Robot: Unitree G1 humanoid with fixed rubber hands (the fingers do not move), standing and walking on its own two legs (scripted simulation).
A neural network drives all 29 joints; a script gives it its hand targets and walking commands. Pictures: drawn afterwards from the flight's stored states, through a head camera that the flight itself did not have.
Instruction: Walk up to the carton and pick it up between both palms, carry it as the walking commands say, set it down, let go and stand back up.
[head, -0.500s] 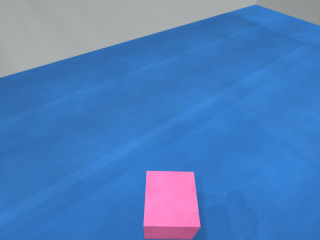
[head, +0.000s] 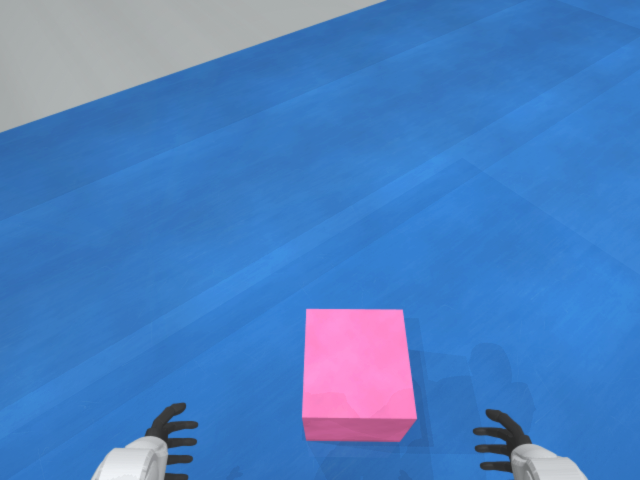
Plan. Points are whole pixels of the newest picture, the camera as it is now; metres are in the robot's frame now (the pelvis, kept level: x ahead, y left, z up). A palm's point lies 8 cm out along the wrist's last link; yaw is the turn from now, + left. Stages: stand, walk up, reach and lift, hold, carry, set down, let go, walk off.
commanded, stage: reach and lift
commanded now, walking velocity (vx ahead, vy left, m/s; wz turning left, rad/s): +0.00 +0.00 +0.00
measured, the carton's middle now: (353, 376) +0.47 -0.06 -0.62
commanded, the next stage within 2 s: none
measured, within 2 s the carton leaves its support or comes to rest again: neither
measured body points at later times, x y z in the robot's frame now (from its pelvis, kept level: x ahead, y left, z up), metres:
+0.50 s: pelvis -0.04 -0.03 -0.04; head +0.08 -0.02 +0.39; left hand +0.18 +0.19 -0.16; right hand +0.21 -0.25 -0.16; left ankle +0.00 +0.10 -0.72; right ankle +0.02 -0.14 -0.72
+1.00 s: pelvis -0.06 -0.03 -0.07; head +0.17 -0.03 +0.31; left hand +0.34 +0.18 -0.19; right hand +0.37 -0.26 -0.18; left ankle +0.00 +0.10 -0.72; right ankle +0.02 -0.14 -0.72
